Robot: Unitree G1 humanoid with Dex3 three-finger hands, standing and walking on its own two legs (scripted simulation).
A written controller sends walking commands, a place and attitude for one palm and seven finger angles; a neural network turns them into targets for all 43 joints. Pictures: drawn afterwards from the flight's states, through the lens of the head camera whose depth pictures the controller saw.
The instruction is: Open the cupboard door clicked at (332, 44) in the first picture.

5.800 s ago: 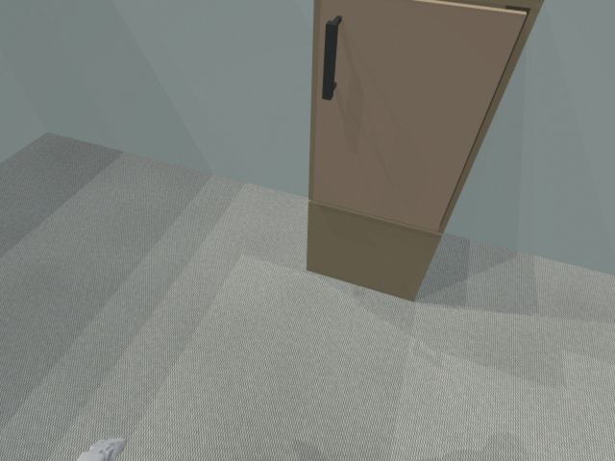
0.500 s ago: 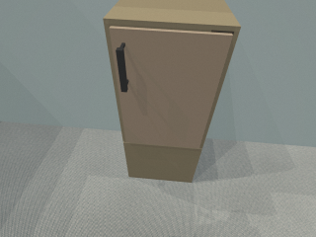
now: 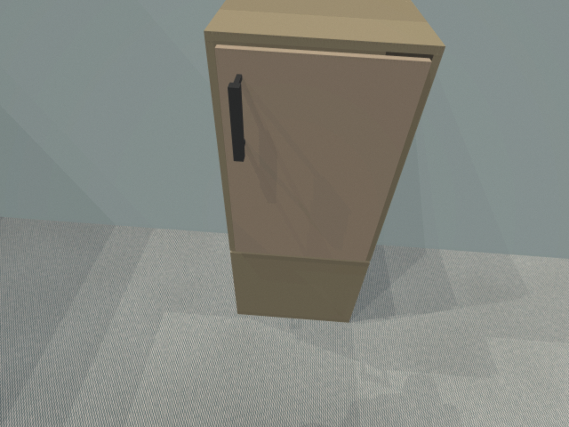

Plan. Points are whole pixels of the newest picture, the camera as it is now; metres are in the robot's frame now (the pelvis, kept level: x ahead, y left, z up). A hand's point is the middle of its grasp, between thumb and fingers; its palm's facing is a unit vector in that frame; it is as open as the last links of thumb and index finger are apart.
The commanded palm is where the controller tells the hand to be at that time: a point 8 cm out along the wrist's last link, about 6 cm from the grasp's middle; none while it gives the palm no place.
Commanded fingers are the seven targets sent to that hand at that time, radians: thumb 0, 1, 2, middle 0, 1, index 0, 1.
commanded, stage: shuffle to correct the standing spot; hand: left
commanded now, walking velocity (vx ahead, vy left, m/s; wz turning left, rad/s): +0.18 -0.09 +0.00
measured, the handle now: (238, 119) +0.65 +0.13 +0.12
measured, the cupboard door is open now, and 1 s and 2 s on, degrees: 0 0 0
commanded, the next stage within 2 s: come to a stop and stand still in 0.36 s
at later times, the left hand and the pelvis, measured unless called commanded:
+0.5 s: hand out of the picture +0.07 +0.14 -0.18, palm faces +0.01 -0.99 -0.13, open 7.4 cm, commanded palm none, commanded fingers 0.00 0.90 0.90 -0.20 -0.30 -0.20 -0.30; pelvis +0.09 -0.02 +0.00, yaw -2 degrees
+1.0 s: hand out of the picture +0.17 +0.14 -0.19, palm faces +0.08 -0.98 -0.16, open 7.4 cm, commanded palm none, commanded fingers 0.00 0.90 0.90 -0.20 -0.30 -0.20 -0.30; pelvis +0.07 -0.03 -0.02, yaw +2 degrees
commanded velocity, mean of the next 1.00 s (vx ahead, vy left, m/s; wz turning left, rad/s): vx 0.03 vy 0.00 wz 0.00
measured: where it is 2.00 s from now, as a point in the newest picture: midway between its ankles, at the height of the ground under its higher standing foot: outside the picture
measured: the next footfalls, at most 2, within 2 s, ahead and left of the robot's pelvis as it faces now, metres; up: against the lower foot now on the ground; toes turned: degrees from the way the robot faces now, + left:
right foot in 0.62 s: +0.24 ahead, -0.18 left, +0.00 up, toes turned -8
left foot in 0.98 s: +0.11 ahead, +0.07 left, +0.00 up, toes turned +4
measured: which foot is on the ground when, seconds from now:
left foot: down 0.00-0.64, up 0.66-0.96, down 0.98-1.00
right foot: down 0.00-0.32, up 0.34-0.60, down 0.62-0.98, up 1.00-1.00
